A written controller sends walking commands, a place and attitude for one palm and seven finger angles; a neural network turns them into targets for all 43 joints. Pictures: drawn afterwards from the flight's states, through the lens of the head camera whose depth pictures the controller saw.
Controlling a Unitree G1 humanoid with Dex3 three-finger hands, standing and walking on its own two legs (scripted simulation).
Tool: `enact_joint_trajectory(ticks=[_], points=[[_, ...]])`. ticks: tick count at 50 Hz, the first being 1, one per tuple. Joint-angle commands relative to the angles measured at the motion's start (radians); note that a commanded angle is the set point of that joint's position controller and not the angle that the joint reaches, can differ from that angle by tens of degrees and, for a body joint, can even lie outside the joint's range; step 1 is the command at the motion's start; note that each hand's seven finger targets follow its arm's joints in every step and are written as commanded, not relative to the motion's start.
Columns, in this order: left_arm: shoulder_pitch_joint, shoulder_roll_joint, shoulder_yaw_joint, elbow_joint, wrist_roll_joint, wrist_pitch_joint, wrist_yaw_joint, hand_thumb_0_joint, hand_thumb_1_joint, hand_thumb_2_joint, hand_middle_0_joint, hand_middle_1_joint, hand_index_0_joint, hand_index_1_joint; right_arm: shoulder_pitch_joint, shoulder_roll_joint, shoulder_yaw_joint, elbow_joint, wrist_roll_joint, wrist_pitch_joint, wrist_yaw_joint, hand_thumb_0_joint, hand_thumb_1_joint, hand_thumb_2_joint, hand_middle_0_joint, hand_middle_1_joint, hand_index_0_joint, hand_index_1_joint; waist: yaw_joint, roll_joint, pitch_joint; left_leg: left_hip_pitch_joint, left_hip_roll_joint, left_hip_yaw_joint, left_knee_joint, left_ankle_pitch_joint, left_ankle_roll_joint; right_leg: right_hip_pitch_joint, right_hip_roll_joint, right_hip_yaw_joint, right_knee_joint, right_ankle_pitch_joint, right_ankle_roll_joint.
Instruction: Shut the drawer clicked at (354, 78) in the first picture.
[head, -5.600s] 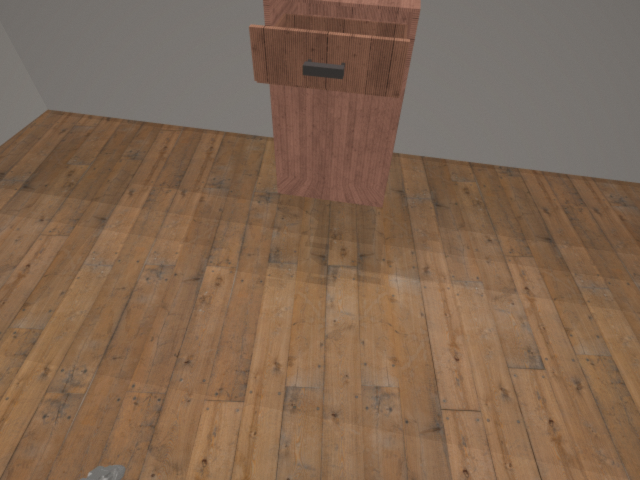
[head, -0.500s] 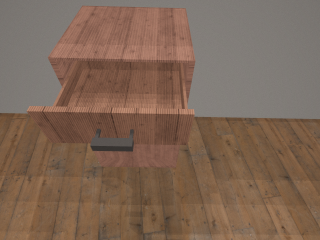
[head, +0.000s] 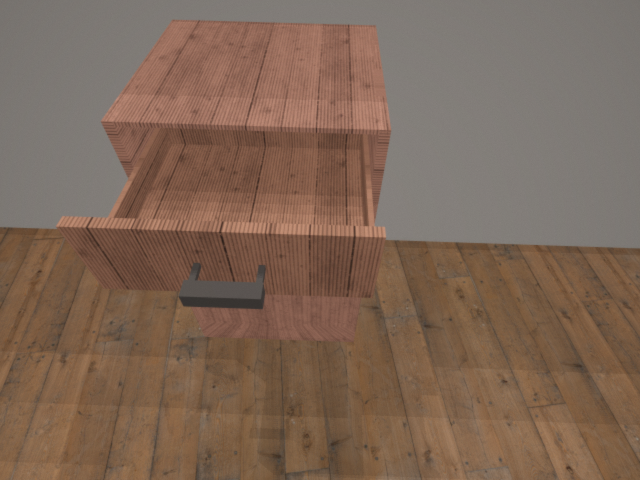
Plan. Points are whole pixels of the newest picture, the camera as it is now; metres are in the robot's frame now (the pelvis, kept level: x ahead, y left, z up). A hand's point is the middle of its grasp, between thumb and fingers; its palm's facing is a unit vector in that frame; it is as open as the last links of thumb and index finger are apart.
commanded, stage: look again from close up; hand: left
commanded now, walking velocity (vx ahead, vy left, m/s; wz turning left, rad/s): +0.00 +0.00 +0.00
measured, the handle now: (226, 282) +0.38 +0.17 -0.01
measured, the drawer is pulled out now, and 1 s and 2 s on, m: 0.23 0.23 0.23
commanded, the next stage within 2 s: raise the hand and make a fist in 0.44 s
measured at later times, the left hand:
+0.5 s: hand out of the picture -0.01 +0.16 -0.17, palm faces +0.04 -0.98 -0.20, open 7.3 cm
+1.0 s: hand out of the picture +0.12 +0.13 -0.03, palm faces +0.06 -1.00 +0.01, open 5.7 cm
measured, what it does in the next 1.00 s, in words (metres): lowers itself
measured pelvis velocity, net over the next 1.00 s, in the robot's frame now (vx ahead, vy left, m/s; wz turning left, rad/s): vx -0.05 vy -0.04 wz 0.03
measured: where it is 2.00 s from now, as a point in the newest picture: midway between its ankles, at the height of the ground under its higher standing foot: outside the picture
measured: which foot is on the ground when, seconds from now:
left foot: down 0.00-1.00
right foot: down 0.00-1.00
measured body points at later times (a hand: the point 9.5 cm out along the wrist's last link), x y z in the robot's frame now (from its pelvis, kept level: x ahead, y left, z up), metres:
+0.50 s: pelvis -0.01 -0.01 +0.00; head +0.01 -0.01 +0.45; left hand -0.01 +0.21 -0.16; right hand -0.03 -0.22 -0.16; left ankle -0.09 +0.09 -0.73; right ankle +0.03 -0.14 -0.73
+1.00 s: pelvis -0.05 -0.04 -0.06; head -0.01 -0.03 +0.39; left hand +0.11 +0.18 -0.03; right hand +0.21 -0.29 -0.05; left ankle -0.09 +0.09 -0.73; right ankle +0.03 -0.14 -0.73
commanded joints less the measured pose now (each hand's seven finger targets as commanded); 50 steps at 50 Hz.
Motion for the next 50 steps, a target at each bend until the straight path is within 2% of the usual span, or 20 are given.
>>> enact_joint_trajectory(ticks=[1, 26, 27, 28, 29, 30, 31, 32, 33, 34, 35, 36, 38, 40, 41, 43, 46, 47, 49, 50], points=[[0.046, 0.092, 0.022, -0.029, -0.003, -0.016, 0.001, 0.0, 0.9, 0.9, -0.2, -0.3, -0.2, -0.3, 0.085, -0.09, -0.019, -0.007, 0.003, -0.013, -0.004, 0.0, -0.9, -0.9, 0.2, 0.3, 0.2, 0.3, 0.002, 0.004, 0.007, -0.135, 0.105, -0.087, -0.117, 0.352, -0.004, 0.102, -0.058, 0.059, -0.056, 0.254, -0.06], [0.097, 0.055, 0.022, 0.028, -0.003, -0.024, 0.002, 0.0, 0.9, 0.9, -0.2, -0.3, -0.2, -0.3, 0.154, -0.045, -0.008, 0.049, 0.006, -0.021, -0.007, 0.0, -0.9, -0.9, 0.2, 0.3, 0.2, 0.3, 0.005, 0.01, 0.025, -0.152, 0.106, -0.087, -0.152, 0.289, -0.003, 0.109, -0.06, 0.055, -0.096, 0.211, -0.06], [0.177, 0.125, 0.024, 0.073, 0.005, -0.047, 0.037, 0.0, 0.9, 0.9, -0.2, -0.3, -0.2, -0.3, 0.063, -0.093, -0.019, -0.041, 0.018, -0.051, 0.0, 0.0, -0.9, -0.9, 0.2, 0.3, 0.2, 0.3, 0.042, -0.143, -0.069, -0.21, 0.121, -0.064, 0.08, 0.555, -0.023, 0.188, -0.095, 0.072, 0.012, 0.733, -0.054], [-0.609, 0.284, 0.103, -1.489, -0.194, -0.259, 0.025, 0.0, 0.9, 0.9, -0.22, -0.322, -0.22, -0.322, 0.061, -0.271, -0.022, -0.399, 0.068, -0.224, -0.044, 0.0, -0.9, -0.9, 0.2, 0.3, 0.2, 0.3, -0.062, 0.159, -0.546, -0.026, 0.032, -0.108, -0.065, 0.671, -0.036, 0.245, 0.002, 0.041, 0.044, 0.473, -0.049], [-0.158, 0.206, 0.072, -1.224, -0.104, -0.188, 0.075, 0.0, 0.9, 0.9, -0.24, -0.343, -0.24, -0.343, -0.012, -0.187, -0.025, -0.338, 0.036, -0.314, -0.065, 0.0, -0.9, -0.9, 0.2, 0.3, 0.2, 0.3, 0.014, 0.363, -0.502, 0.01, 0.059, -0.065, -0.087, 0.793, -0.064, 0.162, 0.034, 0.016, 0.067, 0.15, -0.081], [0.105, 0.005, -0.027, -1.004, -0.128, -0.034, 0.116, 0.0, 0.9, 0.9, -0.26, -0.365, -0.26, -0.365, -0.012, -0.138, -0.034, -0.332, 0.063, -0.349, -0.052, 0.0, -0.9, -0.9, 0.2, 0.3, 0.2, 0.3, -0.013, 0.256, -0.252, -0.117, 0.074, -0.088, -0.105, 0.773, -0.098, 0.021, 0.035, -0.042, 0.088, 0.006, -0.055], [0.087, -0.084, -0.103, -1.044, -0.148, -0.023, 0.091, 0.0, 0.9, 0.9, -0.28, -0.387, -0.28, -0.387, 0.024, -0.158, -0.028, -0.301, 0.064, -0.362, -0.04, 0.0, -0.9, -0.9, 0.2, 0.3, 0.2, 0.3, -0.018, 0.093, -0.124, -0.171, 0.065, -0.097, -0.086, 0.648, -0.088, -0.034, 0.041, -0.045, 0.057, 0.008, -0.042], [0.029, -0.04, -0.069, -1.086, -0.145, -0.058, 0.079, 0.0, 0.9, 0.9, -0.3, -0.408, -0.3, -0.408, -0.021, -0.195, -0.043, -0.353, 0.05, -0.381, -0.035, 0.0, -0.9, -0.9, 0.2, 0.3, 0.2, 0.3, -0.04, -0.008, -0.024, -0.265, 0.055, -0.12, -0.036, 0.469, -0.057, -0.079, 0.035, -0.048, 0.016, 0.021, -0.043], [0.022, 0.018, -0.013, -1.112, -0.14, -0.11, 0.059, 0.0, 0.9, 0.9, -0.32, -0.43, -0.32, -0.43, -0.008, -0.227, -0.055, -0.391, 0.036, -0.391, -0.031, 0.0, -0.9, -0.9, 0.2, 0.3, 0.2, 0.3, -0.055, -0.116, -0.057, -0.328, 0.031, -0.123, 0.015, 0.361, -0.044, -0.084, 0.036, -0.057, 0.005, 0.04, -0.048], [0.086, 0.014, 0.006, -1.1, -0.134, -0.166, 0.031, 0.0, 0.9, 0.9, -0.34, -0.452, -0.34, -0.452, -0.013, -0.228, -0.063, -0.438, 0.022, -0.4, -0.023, 0.0, -0.9, -0.9, 0.2, 0.3, 0.2, 0.3, -0.048, -0.209, -0.081, -0.387, 0.016, -0.117, 0.061, 0.297, -0.029, -0.108, 0.034, -0.057, 0.021, 0.005, -0.048], [0.22, 0.015, 0.042, -1.072, -0.142, -0.221, -0.004, 0.0, 0.9, 0.9, -0.36, -0.473, -0.36, -0.473, -0.028, -0.219, -0.071, -0.489, 0.023, -0.407, -0.009, 0.0, -0.9, -0.9, 0.2, 0.3, 0.2, 0.3, -0.001, -0.196, -0.105, -0.42, 0.005, -0.098, 0.091, 0.264, -0.033, -0.11, 0.028, -0.049, 0.052, -0.044, -0.054], [0.304, -0.021, 0.024, -1.048, -0.152, -0.287, -0.055, 0.0, 0.9, 0.9, -0.38, -0.495, -0.38, -0.495, -0.036, -0.206, -0.068, -0.538, 0.019, -0.41, 0.008, 0.0, -0.9, -0.9, 0.2, 0.3, 0.2, 0.3, 0.018, -0.218, -0.138, -0.468, -0.01, -0.081, 0.128, 0.213, -0.034, -0.133, 0.03, -0.04, 0.083, -0.093, -0.049], [0.399, -0.02, 0.091, -0.983, -0.203, -0.439, -0.173, 0.0, 0.9, 0.9, -0.42, -0.538, -0.42, -0.538, -0.064, -0.204, -0.079, -0.591, 0.025, -0.393, 0.037, 0.0, -0.9, -0.9, 0.2, 0.3, 0.2, 0.3, 0.045, -0.226, -0.124, -0.622, -0.021, -0.058, 0.21, 0.099, -0.048, -0.193, 0.024, -0.012, 0.154, -0.17, -0.056], [0.411, 0.069, 0.205, -0.967, -0.238, -0.6, -0.304, 0.0, 0.9, 0.9, -0.46, -0.582, -0.46, -0.582, -0.096, -0.228, -0.1, -0.649, 0.026, -0.366, 0.073, 0.0, -0.9, -0.9, 0.2, 0.3, 0.2, 0.3, 0.052, -0.097, -0.162, -0.68, -0.031, -0.044, 0.305, 0.045, -0.061, -0.227, 0.009, 0.038, 0.209, -0.204, -0.081], [0.465, 0.093, 0.235, -0.976, -0.239, -0.619, -0.33, 0.0, 0.9, 0.9, -0.48, -0.603, -0.48, -0.603, -0.122, -0.227, -0.105, -0.702, 0.035, -0.352, 0.077, 0.0, -0.9, -0.9, 0.2, 0.3, 0.2, 0.3, 0.076, -0.046, -0.188, -0.704, -0.044, -0.024, 0.327, 0.042, -0.049, -0.218, 0.006, 0.049, 0.229, -0.192, -0.085], [0.412, 0.079, 0.191, -1.069, -0.249, -0.573, -0.342, 0.0, 0.9, 0.9, -0.52, -0.647, -0.52, -0.647, -0.152, -0.224, -0.099, -0.773, 0.054, -0.319, 0.072, 0.0, -0.9, -0.9, 0.2, 0.3, 0.2, 0.3, 0.074, -0.079, -0.223, -0.757, -0.054, -0.006, 0.345, 0.011, -0.029, -0.225, 0.007, 0.07, 0.234, -0.2, -0.076], [0.277, 0.093, 0.179, -1.242, -0.255, -0.517, -0.291, 0.0, 0.9, 0.9, -0.58, -0.712, -0.58, -0.712, -0.13, -0.209, -0.088, -0.831, 0.067, -0.276, 0.042, 0.0, -0.9, -0.9, 0.2, 0.3, 0.2, 0.3, 0.043, -0.066, -0.272, -0.772, -0.048, -0.016, 0.371, -0.071, -0.018, -0.256, 0.007, 0.127, 0.206, -0.356, -0.061], [0.233, 0.086, 0.162, -1.296, -0.245, -0.527, -0.264, 0.0, 0.9, 0.9, -0.6, -0.733, -0.6, -0.733, -0.111, -0.201, -0.086, -0.842, 0.062, -0.28, 0.036, 0.0, -0.9, -0.9, 0.2, 0.3, 0.2, 0.3, 0.026, -0.008, -0.268, -0.767, -0.043, -0.025, 0.386, -0.073, -0.015, -0.285, 0.008, 0.126, 0.22, -0.367, -0.062], [0.131, 0.123, 0.172, -1.423, -0.22, -0.576, -0.21, 0.0, 0.9, 0.9, -0.64, -0.777, -0.64, -0.777, -0.042, -0.187, -0.079, -0.826, 0.046, -0.29, 0.024, 0.0, -0.9, -0.9, 0.2, 0.3, 0.2, 0.3, 0.001, 0.053, -0.349, -0.731, -0.027, -0.046, 0.426, 0.015, -0.01, -0.278, 0.016, 0.116, 0.276, -0.242, -0.064], [0.063, 0.146, 0.167, -1.496, -0.214, -0.602, -0.201, 0.0, 0.9, 0.9, -0.66, -0.798, -0.66, -0.798, -0.024, -0.197, -0.071, -0.823, 0.039, -0.294, 0.021, 0.0, -0.9, -0.9, 0.2, 0.3, 0.2, 0.3, -0.024, 0.037, -0.382, -0.719, -0.021, -0.055, 0.451, 0.032, -0.007, -0.292, 0.022, 0.107, 0.307, -0.199, -0.059]])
